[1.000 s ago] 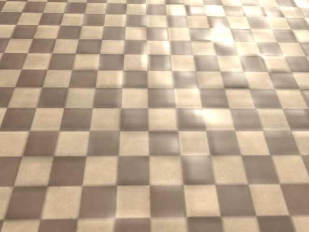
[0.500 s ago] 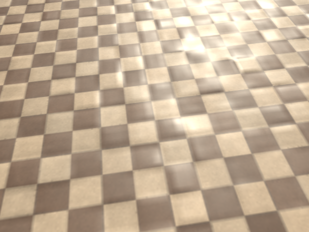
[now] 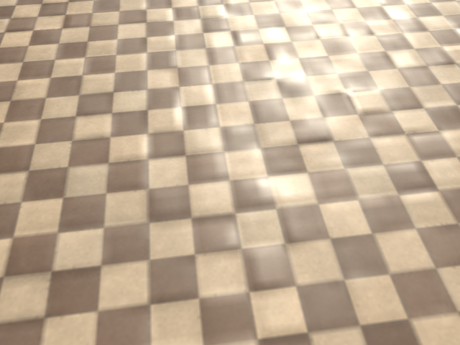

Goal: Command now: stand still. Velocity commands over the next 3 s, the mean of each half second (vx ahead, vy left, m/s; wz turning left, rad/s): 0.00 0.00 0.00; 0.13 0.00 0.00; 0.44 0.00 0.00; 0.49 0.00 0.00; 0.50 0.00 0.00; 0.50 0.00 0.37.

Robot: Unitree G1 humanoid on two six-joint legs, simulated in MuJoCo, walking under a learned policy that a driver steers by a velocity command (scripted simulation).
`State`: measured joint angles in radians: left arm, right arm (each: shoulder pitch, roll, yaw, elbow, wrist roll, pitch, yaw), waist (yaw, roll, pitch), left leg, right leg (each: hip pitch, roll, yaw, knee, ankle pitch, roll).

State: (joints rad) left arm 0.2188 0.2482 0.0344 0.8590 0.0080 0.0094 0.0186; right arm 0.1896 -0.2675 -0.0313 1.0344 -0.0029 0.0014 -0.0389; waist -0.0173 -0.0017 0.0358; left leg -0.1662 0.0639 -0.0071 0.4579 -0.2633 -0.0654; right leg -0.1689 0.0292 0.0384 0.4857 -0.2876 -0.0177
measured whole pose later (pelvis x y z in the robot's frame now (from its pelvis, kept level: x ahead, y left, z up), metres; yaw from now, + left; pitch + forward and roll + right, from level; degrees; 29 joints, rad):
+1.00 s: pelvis +0.04 +0.05 -0.01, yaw +0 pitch +0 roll +0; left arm 0.35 0.24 0.04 1.05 -0.04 -0.04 0.02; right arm 0.37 -0.20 -0.03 1.09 0.01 -0.10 0.00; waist -0.01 -0.03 -0.01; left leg -0.20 -0.01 0.04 0.58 -0.37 0.05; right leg -0.28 -0.01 0.06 0.81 -0.47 -0.03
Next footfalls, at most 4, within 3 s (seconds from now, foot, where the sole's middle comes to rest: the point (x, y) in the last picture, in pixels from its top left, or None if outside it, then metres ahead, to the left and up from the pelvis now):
1.38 right None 0.41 -0.08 -0.78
1.90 left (184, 282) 0.72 0.17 -0.78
2.46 right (251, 201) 1.04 -0.06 -0.78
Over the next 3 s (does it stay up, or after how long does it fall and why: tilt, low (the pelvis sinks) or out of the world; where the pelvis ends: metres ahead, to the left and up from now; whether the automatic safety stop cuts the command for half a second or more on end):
stays up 1.15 0.06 -0.01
